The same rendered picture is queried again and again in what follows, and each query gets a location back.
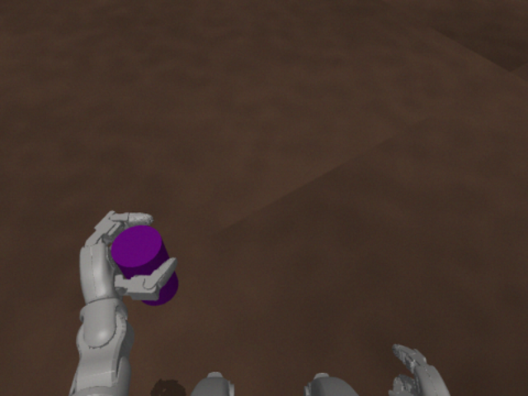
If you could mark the left robot hand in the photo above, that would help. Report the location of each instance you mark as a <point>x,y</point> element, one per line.
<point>99,274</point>

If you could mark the can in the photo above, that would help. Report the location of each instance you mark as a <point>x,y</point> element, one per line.
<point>140,250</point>

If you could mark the left robot arm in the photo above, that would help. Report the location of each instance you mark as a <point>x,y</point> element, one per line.
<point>104,342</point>

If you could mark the right robot hand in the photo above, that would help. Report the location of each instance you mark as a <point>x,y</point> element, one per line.
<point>427,380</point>

